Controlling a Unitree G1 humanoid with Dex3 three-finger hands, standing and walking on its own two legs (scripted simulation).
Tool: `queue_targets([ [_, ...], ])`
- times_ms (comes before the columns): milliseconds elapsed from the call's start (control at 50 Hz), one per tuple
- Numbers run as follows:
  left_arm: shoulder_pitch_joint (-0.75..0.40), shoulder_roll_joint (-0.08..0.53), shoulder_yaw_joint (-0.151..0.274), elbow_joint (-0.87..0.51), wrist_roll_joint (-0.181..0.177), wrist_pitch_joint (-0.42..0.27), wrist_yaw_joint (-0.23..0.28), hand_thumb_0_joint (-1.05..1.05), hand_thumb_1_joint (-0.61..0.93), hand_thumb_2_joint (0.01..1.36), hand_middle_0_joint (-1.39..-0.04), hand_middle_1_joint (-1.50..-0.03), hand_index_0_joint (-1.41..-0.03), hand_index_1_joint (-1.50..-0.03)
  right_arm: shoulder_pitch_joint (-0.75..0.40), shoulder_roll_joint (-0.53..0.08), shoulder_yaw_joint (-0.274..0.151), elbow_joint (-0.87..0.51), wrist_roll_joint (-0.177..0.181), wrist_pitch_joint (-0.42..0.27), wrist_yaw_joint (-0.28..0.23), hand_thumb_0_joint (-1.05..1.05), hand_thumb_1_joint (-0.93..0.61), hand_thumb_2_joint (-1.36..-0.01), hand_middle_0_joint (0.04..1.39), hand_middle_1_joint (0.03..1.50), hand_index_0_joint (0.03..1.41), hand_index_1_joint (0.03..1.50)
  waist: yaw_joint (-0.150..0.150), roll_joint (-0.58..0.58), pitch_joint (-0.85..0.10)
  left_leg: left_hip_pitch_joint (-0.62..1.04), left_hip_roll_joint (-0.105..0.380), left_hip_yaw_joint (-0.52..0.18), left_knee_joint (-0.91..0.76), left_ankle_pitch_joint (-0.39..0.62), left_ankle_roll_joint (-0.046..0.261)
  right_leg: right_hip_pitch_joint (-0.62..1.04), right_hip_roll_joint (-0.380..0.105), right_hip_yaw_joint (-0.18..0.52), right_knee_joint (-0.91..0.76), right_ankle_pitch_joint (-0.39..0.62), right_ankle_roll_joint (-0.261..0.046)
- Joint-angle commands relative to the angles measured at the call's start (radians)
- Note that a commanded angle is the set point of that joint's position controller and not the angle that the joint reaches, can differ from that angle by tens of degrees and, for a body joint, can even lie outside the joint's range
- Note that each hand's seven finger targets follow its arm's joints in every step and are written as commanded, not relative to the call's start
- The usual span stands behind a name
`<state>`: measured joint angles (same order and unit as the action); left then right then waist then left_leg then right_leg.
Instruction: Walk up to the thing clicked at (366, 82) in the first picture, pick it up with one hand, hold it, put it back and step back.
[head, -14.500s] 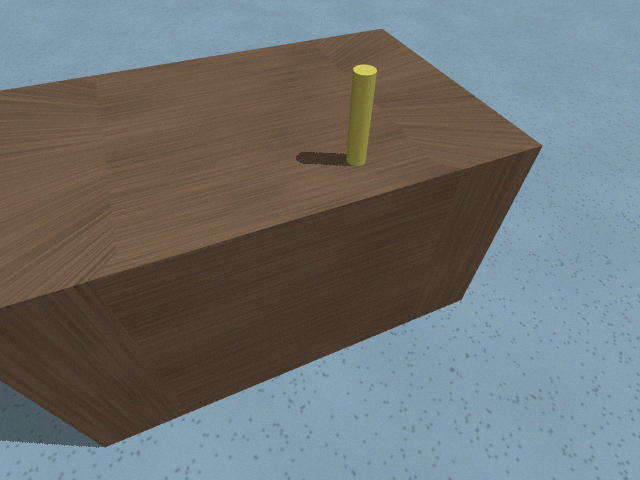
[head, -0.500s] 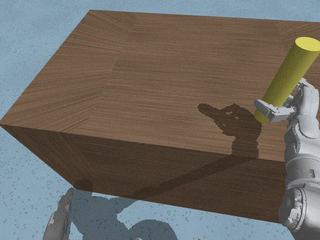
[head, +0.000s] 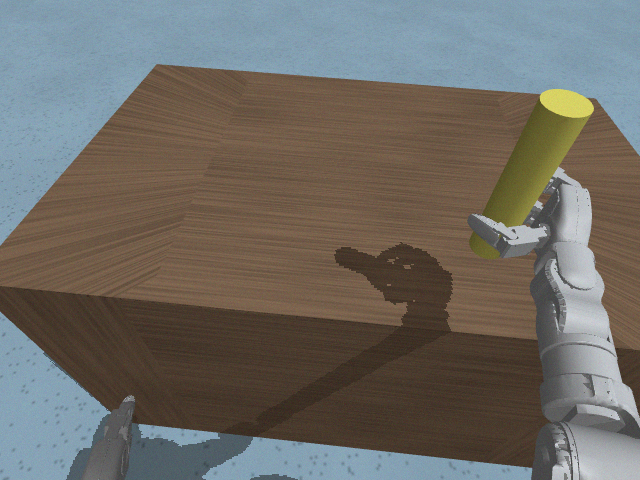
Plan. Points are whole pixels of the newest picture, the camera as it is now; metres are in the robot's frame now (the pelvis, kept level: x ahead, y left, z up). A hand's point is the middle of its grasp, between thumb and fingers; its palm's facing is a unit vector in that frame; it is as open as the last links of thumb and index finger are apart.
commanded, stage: lift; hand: right
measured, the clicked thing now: (518, 187) +0.41 -0.19 +0.20
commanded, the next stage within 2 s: hold in 0.86 s
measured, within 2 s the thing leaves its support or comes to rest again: neither
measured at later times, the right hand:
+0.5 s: hand (526, 205) +0.36 -0.18 +0.21, palm faces +0.21 +0.98 +0.00, open 8.6 cm
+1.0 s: hand (534, 199) +0.34 -0.17 +0.24, palm faces +0.20 +0.98 +0.00, open 8.6 cm
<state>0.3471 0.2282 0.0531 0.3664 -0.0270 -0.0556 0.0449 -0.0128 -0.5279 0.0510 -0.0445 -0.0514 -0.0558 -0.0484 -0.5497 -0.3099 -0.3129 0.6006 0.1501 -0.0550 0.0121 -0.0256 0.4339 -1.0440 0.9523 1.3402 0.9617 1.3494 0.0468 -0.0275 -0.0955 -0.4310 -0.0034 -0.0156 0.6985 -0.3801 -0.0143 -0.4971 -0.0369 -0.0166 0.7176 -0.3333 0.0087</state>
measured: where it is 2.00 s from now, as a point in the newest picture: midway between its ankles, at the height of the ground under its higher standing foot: outside the picture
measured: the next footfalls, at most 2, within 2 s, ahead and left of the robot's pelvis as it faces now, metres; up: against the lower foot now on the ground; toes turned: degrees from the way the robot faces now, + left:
none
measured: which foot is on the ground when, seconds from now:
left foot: down 0.00-1.00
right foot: down 0.00-1.00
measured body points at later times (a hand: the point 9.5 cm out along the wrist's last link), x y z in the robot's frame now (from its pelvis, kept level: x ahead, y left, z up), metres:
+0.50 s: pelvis -0.01 +0.01 +0.01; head -0.03 +0.03 +0.46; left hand +0.15 +0.27 -0.06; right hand +0.34 -0.23 +0.21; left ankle -0.02 +0.13 -0.72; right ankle +0.02 -0.12 -0.72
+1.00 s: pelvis -0.01 +0.01 +0.02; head -0.04 +0.04 +0.47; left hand +0.16 +0.27 -0.06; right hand +0.32 -0.22 +0.24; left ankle -0.02 +0.13 -0.72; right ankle +0.02 -0.12 -0.72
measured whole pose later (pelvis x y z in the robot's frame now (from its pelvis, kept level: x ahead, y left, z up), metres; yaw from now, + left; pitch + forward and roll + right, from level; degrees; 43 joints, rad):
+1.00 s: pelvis -0.01 +0.01 +0.02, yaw -2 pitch -2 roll +0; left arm 0.27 0.23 0.09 0.56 -0.03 -0.12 0.07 -0.01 -0.54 0.06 -0.04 -0.04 -0.04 -0.04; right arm -0.38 -0.23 -0.27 -0.01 0.20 0.47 -0.02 -0.03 0.45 -1.06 0.95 1.36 0.96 1.36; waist 0.00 -0.06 -0.05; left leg -0.20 0.01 0.01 0.54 -0.31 0.00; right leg -0.25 -0.02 0.00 0.52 -0.24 0.02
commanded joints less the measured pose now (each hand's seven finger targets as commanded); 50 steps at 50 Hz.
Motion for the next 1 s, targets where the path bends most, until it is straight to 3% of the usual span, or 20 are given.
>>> queue_targets([
  [0, -0.047, 0.158, 0.089, -0.137, -0.005, -0.046, 0.012, 0.000, -0.543, 0.051, -0.039, -0.052, -0.040, -0.050, -0.389, -0.225, -0.037, -0.346, 0.026, 0.012, -0.010, 0.000, -0.249, -1.323, 1.332, 1.465, 1.371, 1.465, -0.015, -0.018, -0.269, 0.081, -0.008, 0.044, -0.110, 0.334, 0.004, 0.248, 0.019, -0.011, -0.109, 0.277, -0.022],
  [60, -0.062, 0.145, 0.077, -0.162, -0.012, -0.049, 0.013, 0.000, -0.549, 0.053, -0.039, -0.050, -0.038, -0.051, -0.323, -0.175, -0.013, -0.401, 0.039, 0.068, -0.007, 0.000, -0.264, -1.327, 1.338, 1.468, 1.377, 1.468, -0.016, 0.049, -0.228, 0.091, 0.000, 0.042, -0.138, 0.316, -0.008, 0.247, 0.025, -0.015, -0.122, 0.238, -0.029],
  [120, -0.080, 0.120, 0.059, -0.149, -0.015, -0.049, 0.011, 0.000, -0.546, 0.053, -0.036, -0.049, -0.036, -0.049, -0.345, -0.170, -0.011, -0.487, 0.043, 0.110, -0.014, 0.000, -0.232, -1.326, 1.336, 1.472, 1.377, 1.472, -0.023, 0.014, -0.215, 0.088, 0.000, 0.045, -0.154, 0.277, -0.002, 0.274, 0.025, -0.011, -0.147, 0.215, -0.026],
  [160, -0.094, 0.144, 0.086, -0.131, -0.015, -0.052, 0.018, 0.000, -0.546, 0.054, -0.036, -0.048, -0.035, -0.049, -0.345, -0.172, -0.010, -0.526, 0.044, 0.136, -0.018, 0.000, -0.244, -1.319, 1.333, 1.464, 1.372, 1.464, -0.024, 0.017, -0.225, 0.090, 0.000, 0.045, -0.165, 0.271, 0.000, 0.300, 0.025, -0.009, -0.158, 0.212, -0.026],
  [180, -0.073, 0.120, 0.064, -0.116, -0.014, -0.052, 0.016, 0.000, -0.545, 0.054, -0.035, -0.049, -0.035, -0.049, -0.323, -0.134, 0.012, -0.533, 0.045, 0.152, -0.017, 0.000, -0.252, -1.306, 1.327, 1.452, 1.364, 1.452, -0.016, 0.026, -0.214, 0.090, -0.004, 0.051, -0.163, 0.275, 0.000, 0.307, 0.022, -0.005, -0.163, 0.217, -0.026],
  [220, -0.074, 0.135, 0.084, -0.098, -0.014, -0.056, 0.020, 0.000, -0.549, 0.057, -0.035, -0.048, -0.033, -0.051, -0.320, -0.153, -0.009, -0.575, 0.046, 0.177, -0.024, 0.000, -0.234, -1.337, 1.341, 1.482, 1.382, 1.482, -0.021, 0.014, -0.231, 0.107, -0.001, 0.051, -0.167, 0.287, 0.000, 0.325, 0.024, -0.005, -0.165, 0.231, -0.025],
  [260, -0.104, 0.117, 0.063, -0.097, -0.014, -0.056, 0.017, 0.000, -0.548, 0.055, -0.034, -0.047, -0.033, -0.049, -0.309, -0.152, -0.005, -0.598, 0.043, 0.201, -0.029, 0.000, -0.242, -1.323, 1.336, 1.470, 1.375, 1.470, -0.039, 0.014, -0.212, 0.128, 0.004, 0.047, -0.177, 0.286, -0.001, 0.313, 0.030, -0.010, -0.168, 0.232, -0.023],
  [300, -0.110, 0.157, 0.109, -0.090, -0.014, -0.060, 0.024, 0.000, -0.552, 0.058, -0.035, -0.046, -0.032, -0.049, -0.309, -0.151, -0.011, -0.626, 0.044, 0.226, -0.033, 0.000, -0.240, -1.327, 1.333, 1.470, 1.373, 1.471, -0.026, 0.017, -0.232, 0.128, 0.002, 0.049, -0.180, 0.303, -0.001, 0.341, 0.028, -0.007, -0.174, 0.246, -0.024],
  [380, -0.140, 0.108, 0.064, -0.051, -0.014, -0.060, 0.015, 0.000, -0.554, 0.058, -0.035, -0.045, -0.031, -0.049, -0.289, -0.133, 0.000, -0.660, 0.042, 0.270, -0.033, 0.000, -0.243, -1.348, 1.346, 1.491, 1.388, 1.492, -0.047, -0.001, -0.184, 0.136, 0.003, 0.052, -0.197, 0.283, 0.002, 0.325, 0.030, -0.007, -0.192, 0.236, -0.021],
  [440, -0.164, 0.148, 0.099, -0.048, -0.013, -0.070, 0.020, 0.000, -0.556, 0.057, -0.038, -0.045, -0.033, -0.050, -0.277, -0.136, -0.004, -0.675, 0.044, 0.299, -0.032, 0.000, -0.267, -1.352, 1.351, 1.492, 1.391, 1.492, -0.040, 0.023, -0.166, 0.137, 0.000, 0.055, -0.216, 0.240, 0.002, 0.335, 0.029, -0.004, -0.214, 0.192, -0.022],
  [460, -0.159, 0.116, 0.066, -0.034, -0.010, -0.071, 0.016, 0.000, -0.550, 0.054, -0.037, -0.045, -0.033, -0.049, -0.282, -0.129, -0.002, -0.695, 0.045, 0.306, -0.031, 0.000, -0.271, -1.346, 1.351, 1.488, 1.390, 1.488, -0.043, 0.018, -0.158, 0.137, 0.001, 0.056, -0.224, 0.228, 0.002, 0.331, 0.031, -0.005, -0.217, 0.181, -0.022],
  [520, -0.153, 0.122, 0.080, -0.025, -0.012, -0.082, 0.018, 0.000, -0.547, 0.052, -0.038, -0.045, -0.035, -0.048, -0.267, -0.131, -0.011, -0.720, 0.051, 0.331, -0.031, 0.000, -0.264, -1.349, 1.349, 1.490, 1.389, 1.490, -0.039, 0.026, -0.157, 0.144, 0.002, 0.053, -0.239, 0.210, 0.000, 0.340, 0.034, -0.007, -0.228, 0.162, -0.025],
  [540, -0.160, 0.102, 0.053, -0.019, -0.011, -0.083, 0.015, 0.000, -0.549, 0.053, -0.037, -0.045, -0.034, -0.048, -0.266, -0.135, -0.017, -0.734, 0.053, 0.337, -0.031, 0.000, -0.269, -1.350, 1.353, 1.492, 1.392, 1.492, -0.052, 0.020, -0.153, 0.152, 0.005, 0.053, -0.239, 0.220, 0.000, 0.335, 0.036, -0.008, -0.227, 0.174, -0.024],
  [620, -0.169, 0.158, 0.112, -0.019, -0.011, -0.095, 0.023, 0.000, -0.552, 0.054, -0.037, -0.043, -0.033, -0.048, -0.259, -0.132, -0.020, -0.762, 0.055, 0.372, -0.032, 0.000, -0.253, -1.339, 1.334, 1.477, 1.375, 1.477, -0.033, 0.050, -0.171, 0.161, 0.007, 0.051, -0.242, 0.270, -0.005, 0.369, 0.038, -0.009, -0.224, 0.214, -0.029],
  [660, -0.181, 0.118, 0.067, -0.038, -0.010, -0.102, 0.020, 0.000, -0.551, 0.053, -0.038, -0.044, -0.033, -0.048, -0.266, -0.128, -0.017, -0.794, 0.054, 0.381, -0.034, 0.000, -0.277, -1.354, 1.351, 1.493, 1.392, 1.493, -0.050, 0.031, -0.176, 0.181, 0.010, 0.052, -0.244, 0.289, -0.004, 0.375, 0.040, -0.009, -0.222, 0.237, -0.026],
  [740, -0.198, 0.117, 0.068, -0.004, -0.009, -0.109, 0.027, 0.000, -0.555, 0.055, -0.039, -0.044, -0.034, -0.049, -0.246, -0.114, -0.014, -0.789, 0.056, 0.411, -0.039, 0.000, -0.284, -1.339, 1.339, 1.474, 1.378, 1.474, -0.047, 0.053, -0.118, 0.163, 0.011, 0.049, -0.265, 0.239, -0.007, 0.360, 0.041, -0.006, -0.239, 0.193, -0.029],
  [860, -0.197, 0.133, 0.084, 0.025, -0.006, -0.121, 0.026, 0.000, -0.546, 0.051, -0.040, -0.046, -0.037, -0.048, -0.248, -0.121, -0.015, -0.826, 0.053, 0.441, -0.036, 0.000, -0.280, -1.338, 1.333, 1.471, 1.372, 1.471, -0.048, 0.021, -0.138, 0.175, 0.004, 0.062, -0.262, 0.243, 0.001, 0.379, 0.037, -0.001, -0.254, 0.200, -0.026],
  [900, -0.195, 0.101, 0.052, 0.034, -0.006, -0.123, 0.020, 0.000, -0.543, 0.049, -0.041, -0.048, -0.040, -0.049, -0.240, -0.108, -0.012, -0.840, 0.056, 0.450, -0.033, 0.000, -0.285, -1.345, 1.335, 1.476, 1.375, 1.476, -0.057, 0.013, -0.127, 0.182, 0.002, 0.064, -0.267, 0.238, 0.004, 0.377, 0.036, 0.000, -0.259, 0.201, -0.024],
  [920, -0.205, 0.135, 0.089, 0.023, -0.007, -0.127, 0.025, 0.000, -0.545, 0.049, -0.041, -0.047, -0.040, -0.048, -0.246, -0.114, -0.018, -0.844, 0.059, 0.455, -0.034, 0.000, -0.296, -1.339, 1.333, 1.468, 1.371, 1.468, -0.046, 0.018, -0.147, 0.182, 0.004, 0.060, -0.267, 0.254, 0.003, 0.395, 0.037, -0.001, -0.255, 0.214, -0.024],
  [980, -0.194, 0.133, 0.083, 0.029, -0.005, -0.130, 0.025, 0.000, -0.545, 0.050, -0.041, -0.049, -0.039, -0.050, -0.244, -0.130, -0.031, -0.860, 0.058, 0.474, -0.037, 0.000, -0.272, -1.356, 1.342, 1.489, 1.384, 1.489, -0.053, 0.019, -0.165, 0.200, 0.003, 0.066, -0.263, 0.287, 0.003, 0.404, 0.036, 0.001, -0.252, 0.249, -0.024],
])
